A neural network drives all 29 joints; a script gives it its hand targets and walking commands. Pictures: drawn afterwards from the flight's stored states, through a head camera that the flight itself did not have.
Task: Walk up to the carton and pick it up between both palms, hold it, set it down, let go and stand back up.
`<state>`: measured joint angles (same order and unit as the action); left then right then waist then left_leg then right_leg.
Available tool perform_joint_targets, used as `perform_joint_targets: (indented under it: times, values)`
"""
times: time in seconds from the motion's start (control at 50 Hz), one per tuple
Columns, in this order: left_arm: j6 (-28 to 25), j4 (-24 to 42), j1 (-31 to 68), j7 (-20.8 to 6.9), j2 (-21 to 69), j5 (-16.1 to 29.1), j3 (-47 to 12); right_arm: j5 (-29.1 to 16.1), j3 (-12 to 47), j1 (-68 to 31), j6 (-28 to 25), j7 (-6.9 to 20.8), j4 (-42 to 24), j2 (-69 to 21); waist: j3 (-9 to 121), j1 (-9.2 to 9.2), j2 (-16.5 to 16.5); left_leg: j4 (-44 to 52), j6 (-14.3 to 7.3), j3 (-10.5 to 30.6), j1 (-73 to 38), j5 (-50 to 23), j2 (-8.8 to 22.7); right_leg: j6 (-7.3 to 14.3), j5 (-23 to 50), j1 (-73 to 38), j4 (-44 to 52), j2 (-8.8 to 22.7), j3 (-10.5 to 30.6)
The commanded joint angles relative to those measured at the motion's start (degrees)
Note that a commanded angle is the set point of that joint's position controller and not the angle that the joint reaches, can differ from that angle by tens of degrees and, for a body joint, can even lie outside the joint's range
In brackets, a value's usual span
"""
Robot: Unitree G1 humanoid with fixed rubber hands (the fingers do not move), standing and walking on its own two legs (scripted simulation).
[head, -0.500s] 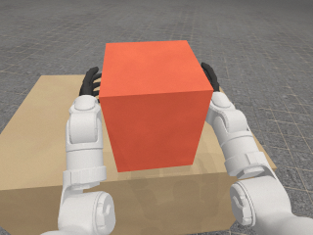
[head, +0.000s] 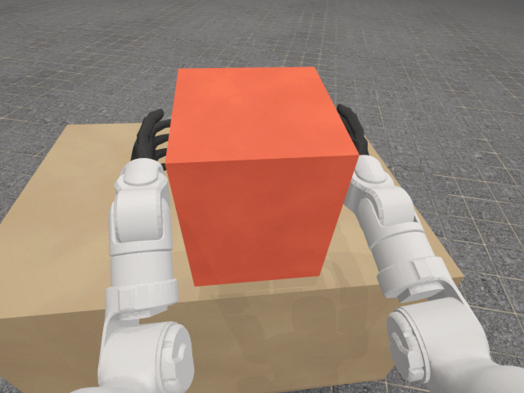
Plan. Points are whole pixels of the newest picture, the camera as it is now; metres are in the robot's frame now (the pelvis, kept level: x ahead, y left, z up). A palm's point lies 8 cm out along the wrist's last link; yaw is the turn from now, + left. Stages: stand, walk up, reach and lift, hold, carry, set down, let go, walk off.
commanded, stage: hold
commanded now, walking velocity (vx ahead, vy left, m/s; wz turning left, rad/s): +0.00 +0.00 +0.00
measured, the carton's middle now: (253, 178) +0.37 +0.00 +0.18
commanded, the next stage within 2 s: none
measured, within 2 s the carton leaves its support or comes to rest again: neither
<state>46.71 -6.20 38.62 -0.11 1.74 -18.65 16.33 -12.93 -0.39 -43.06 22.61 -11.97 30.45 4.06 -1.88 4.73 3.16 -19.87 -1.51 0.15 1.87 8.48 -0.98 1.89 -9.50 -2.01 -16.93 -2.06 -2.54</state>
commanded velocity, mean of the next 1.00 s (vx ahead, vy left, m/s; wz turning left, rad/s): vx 0.00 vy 0.00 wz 0.00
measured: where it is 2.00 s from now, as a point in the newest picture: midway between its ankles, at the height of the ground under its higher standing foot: outside the picture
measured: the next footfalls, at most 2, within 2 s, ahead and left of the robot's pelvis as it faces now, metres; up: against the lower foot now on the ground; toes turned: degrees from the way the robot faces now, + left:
none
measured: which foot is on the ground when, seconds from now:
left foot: down 0.00-1.00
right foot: down 0.00-1.00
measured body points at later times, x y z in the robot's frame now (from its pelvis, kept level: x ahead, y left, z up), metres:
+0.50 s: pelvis +0.00 +0.00 +0.00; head -0.06 +0.03 +0.45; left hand +0.37 +0.16 +0.22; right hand +0.38 -0.14 +0.22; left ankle +0.04 +0.10 -0.75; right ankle +0.01 -0.10 -0.75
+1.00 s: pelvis +0.00 +0.00 +0.00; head -0.06 +0.03 +0.45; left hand +0.37 +0.15 +0.22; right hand +0.38 -0.14 +0.22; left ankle +0.04 +0.10 -0.75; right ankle +0.01 -0.10 -0.75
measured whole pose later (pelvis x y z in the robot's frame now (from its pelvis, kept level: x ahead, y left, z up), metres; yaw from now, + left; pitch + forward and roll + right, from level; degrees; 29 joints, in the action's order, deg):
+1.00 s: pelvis +0.00 +0.00 +0.00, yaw +0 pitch -9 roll -1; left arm 46.2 -6.5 37.6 0.1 1.0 -17.3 15.3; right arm -12.7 -0.3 -42.6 24.1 -12.5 28.8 4.1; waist 0.1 4.9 3.2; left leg -20.0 -1.4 0.6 3.0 8.4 -1.0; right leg 2.0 -9.4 -1.2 -16.7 -2.2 -2.9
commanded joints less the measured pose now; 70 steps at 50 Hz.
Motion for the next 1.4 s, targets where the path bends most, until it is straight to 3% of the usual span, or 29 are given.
perform_joint_targets:
  times: [0.0, 0.12, 0.14, 0.34, 0.54, 0.66, 0.98, 1.28, 1.38]
  values:
    - [-5.0, 8.2, 40.3, -8.5, 30.9, 10.0, -27.8, -4.9, 18.6, -46.3, -3.2, 5.2, -19.0, -35.0, 25.7, 0.80, -4.7, 1.5, 1.2, -0.4, -9.1, -11.2, -0.2, -4.7, 9.8, -0.7, 2.3, -0.4, -0.4]
    - [-5.1, 8.5, 40.4, -8.4, 30.9, 10.2, -28.0, -4.9, 18.6, -46.4, -3.3, 5.2, -19.2, -34.9, 26.1, 0.89, -4.9, 1.4, 1.3, -0.3, -9.3, -11.7, -0.2, -4.6, 9.8, -0.7, 2.1, -0.5, -0.6]
    - [-5.3, 9.0, 39.4, -8.5, 30.9, 11.7, -29.6, -5.4, 20.4, -47.9, -3.8, 5.2, -23.3, -35.5, 29.2, 0.74, -4.2, 0.7, 1.3, 0.0, -9.2, -14.0, -0.3, -4.6, 11.6, -1.7, 2.0, -0.6, -0.7]
    - [-5.4, 8.6, 39.8, -7.8, 30.6, 11.7, -29.3, -5.0, 19.2, -45.1, -2.3, 5.9, -18.8, -34.8, 25.7, 0.64, -5.3, 1.8, 1.4, 0.4, -8.3, -11.8, 0.2, -3.7, 7.3, 0.9, 2.7, -0.7, -0.5]
    - [-5.4, 7.9, 40.7, -8.1, 31.0, 11.9, -29.4, -4.8, 18.5, -46.2, -2.3, 5.8, -19.2, -34.8, 25.7, 1.17, -6.0, 1.8, 1.7, 0.5, -7.7, -10.9, 0.1, -3.6, 6.4, 1.0, 3.0, -0.4, -0.3]
    - [-5.6, 9.5, 40.0, -7.9, 31.3, 12.6, -30.2, -5.8, 20.4, -46.6, -2.5, 5.4, -22.0, -35.0, 28.4, 1.21, -5.6, 0.4, 1.9, 0.7, -9.2, -14.8, -0.1, -4.1, 10.9, -0.3, 2.2, -0.7, -0.1]
    - [-5.5, 7.9, 40.3, -8.4, 30.2, 11.6, -28.3, -5.1, 19.5, -46.3, -1.8, 5.3, -19.9, -35.7, 25.8, 0.64, -4.4, 2.0, 0.9, 0.2, -6.9, -10.0, -0.3, -4.4, 7.8, -0.2, 2.8, -0.2, -0.1]
    - [-5.7, 9.8, 40.3, -8.4, 30.6, 12.2, -29.5, -6.1, 21.0, -46.2, -2.0, 4.9, -22.0, -36.0, 27.9, 0.73, -4.6, 0.8, 1.3, 0.5, -8.3, -13.8, -0.4, -4.5, 11.7, -1.0, 2.1, -0.5, 0.0]
    - [-5.3, 9.3, 40.3, -8.3, 30.6, 12.0, -29.4, -5.6, 19.4, -45.4, -1.7, 5.3, -20.0, -35.1, 25.9, 0.95, -5.6, 1.4, 1.7, 0.5, -7.8, -11.8, -0.1, -4.0, 7.9, 0.7, 2.7, -0.5, -0.2]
